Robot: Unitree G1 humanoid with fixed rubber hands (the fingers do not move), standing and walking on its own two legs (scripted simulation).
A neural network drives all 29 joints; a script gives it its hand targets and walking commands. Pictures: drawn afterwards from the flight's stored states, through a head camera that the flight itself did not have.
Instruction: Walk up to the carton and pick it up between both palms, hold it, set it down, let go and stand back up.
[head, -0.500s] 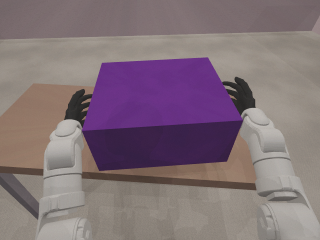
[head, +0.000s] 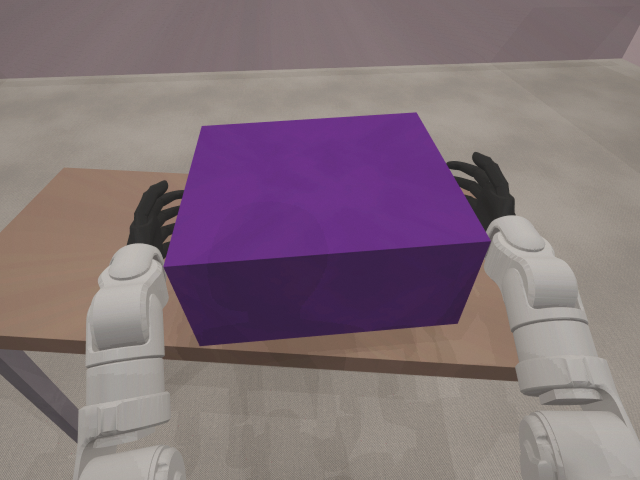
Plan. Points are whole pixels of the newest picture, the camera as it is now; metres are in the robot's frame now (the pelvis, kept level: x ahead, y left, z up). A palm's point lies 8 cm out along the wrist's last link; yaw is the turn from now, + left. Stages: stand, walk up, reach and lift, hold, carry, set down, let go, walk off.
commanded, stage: hold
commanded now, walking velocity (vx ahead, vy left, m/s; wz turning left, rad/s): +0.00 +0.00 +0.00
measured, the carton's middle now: (319, 217) +0.41 +0.01 +0.14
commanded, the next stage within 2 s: none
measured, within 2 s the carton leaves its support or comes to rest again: neither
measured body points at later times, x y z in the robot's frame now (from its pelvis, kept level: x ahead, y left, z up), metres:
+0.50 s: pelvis +0.00 +0.00 +0.00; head -0.04 +0.01 +0.45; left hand +0.35 +0.21 +0.16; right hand +0.37 -0.20 +0.18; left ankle +0.02 +0.11 -0.75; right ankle +0.00 -0.11 -0.75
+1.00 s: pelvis +0.00 +0.00 +0.00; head -0.03 +0.01 +0.45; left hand +0.35 +0.21 +0.16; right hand +0.37 -0.20 +0.18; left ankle +0.02 +0.11 -0.75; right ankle +0.00 -0.11 -0.75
